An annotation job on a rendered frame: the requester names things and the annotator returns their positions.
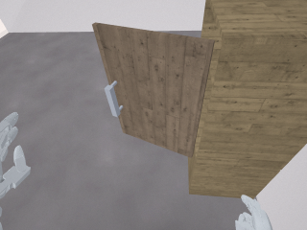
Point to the handle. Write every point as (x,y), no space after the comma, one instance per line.
(112,100)

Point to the cupboard door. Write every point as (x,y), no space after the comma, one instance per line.
(161,81)

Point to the left robot hand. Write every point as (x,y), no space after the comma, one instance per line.
(16,174)

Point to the right robot hand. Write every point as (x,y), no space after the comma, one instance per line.
(258,220)

